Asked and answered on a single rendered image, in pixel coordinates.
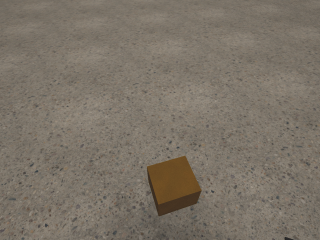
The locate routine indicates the carton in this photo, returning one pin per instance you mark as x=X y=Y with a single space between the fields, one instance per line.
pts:
x=173 y=185

